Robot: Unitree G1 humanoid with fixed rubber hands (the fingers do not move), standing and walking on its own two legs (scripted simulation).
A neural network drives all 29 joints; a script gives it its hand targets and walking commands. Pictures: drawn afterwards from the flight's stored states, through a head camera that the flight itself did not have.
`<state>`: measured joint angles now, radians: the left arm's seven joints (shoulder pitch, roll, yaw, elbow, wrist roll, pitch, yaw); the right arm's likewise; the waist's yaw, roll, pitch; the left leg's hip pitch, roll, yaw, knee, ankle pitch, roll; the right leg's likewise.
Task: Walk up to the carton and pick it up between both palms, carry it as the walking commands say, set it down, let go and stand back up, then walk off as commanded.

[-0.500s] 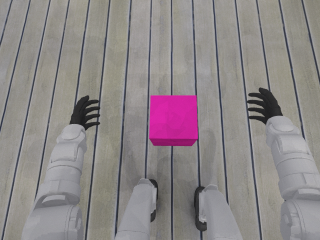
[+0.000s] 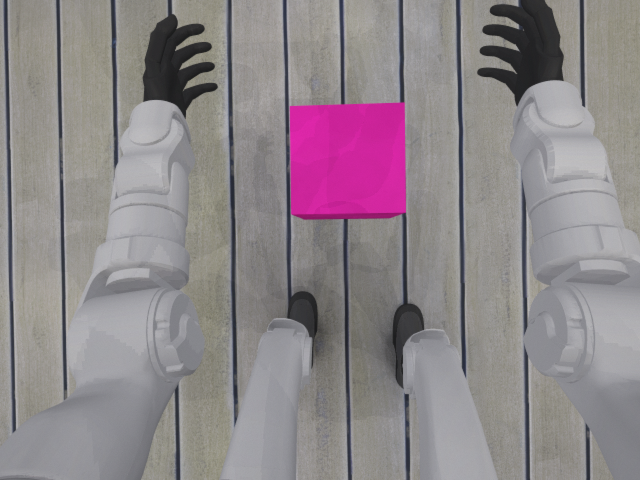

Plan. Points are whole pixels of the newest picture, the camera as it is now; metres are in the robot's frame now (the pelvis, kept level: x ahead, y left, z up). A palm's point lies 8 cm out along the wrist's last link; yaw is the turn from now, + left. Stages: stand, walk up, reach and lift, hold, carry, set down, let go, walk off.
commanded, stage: reach and lift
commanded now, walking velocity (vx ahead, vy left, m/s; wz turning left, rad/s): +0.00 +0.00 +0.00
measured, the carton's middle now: (346, 170) +0.51 +0.03 -0.54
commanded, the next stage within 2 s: none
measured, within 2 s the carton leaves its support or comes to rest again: neither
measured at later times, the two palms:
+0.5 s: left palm (206, 130) +0.50 +0.22 -0.22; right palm (487, 120) +0.52 -0.15 -0.22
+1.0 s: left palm (240, 155) +0.50 +0.22 -0.37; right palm (452, 150) +0.52 -0.15 -0.37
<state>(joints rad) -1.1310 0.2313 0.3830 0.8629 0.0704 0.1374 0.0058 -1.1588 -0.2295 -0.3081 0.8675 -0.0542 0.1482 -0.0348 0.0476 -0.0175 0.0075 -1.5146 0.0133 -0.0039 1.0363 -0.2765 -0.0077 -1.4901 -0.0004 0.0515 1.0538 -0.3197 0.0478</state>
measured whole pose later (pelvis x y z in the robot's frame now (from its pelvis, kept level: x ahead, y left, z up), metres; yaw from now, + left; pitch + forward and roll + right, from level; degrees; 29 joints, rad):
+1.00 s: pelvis -0.03 -0.01 -0.22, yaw +0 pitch +47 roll -1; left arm -1.32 0.33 0.24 1.02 -0.10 0.09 0.08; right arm -1.33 -0.29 -0.16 0.98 0.11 0.12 -0.14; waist 0.05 -0.01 0.11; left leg -2.22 -0.03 -0.05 1.92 -0.52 -0.04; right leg -2.18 0.05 0.06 1.94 -0.58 0.07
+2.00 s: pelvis -0.05 -0.01 -0.28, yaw -1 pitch +38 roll +0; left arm -1.52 0.36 0.13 1.20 -0.20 0.02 0.09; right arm -1.54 -0.31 -0.03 1.14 0.20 0.06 -0.14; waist 0.05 -0.01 0.39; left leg -2.28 0.00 -0.04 2.15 -0.53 -0.04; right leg -2.25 0.07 0.06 2.18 -0.58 0.07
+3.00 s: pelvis -0.04 -0.01 -0.29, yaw -1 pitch +38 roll +0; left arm -1.39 0.27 0.26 0.93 -0.04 0.22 0.07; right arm -1.41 -0.18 -0.28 0.92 0.02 0.19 -0.15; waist 0.06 -0.04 0.31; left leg -2.28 -0.02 -0.07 2.19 -0.58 -0.07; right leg -2.26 0.11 0.06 2.21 -0.62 0.08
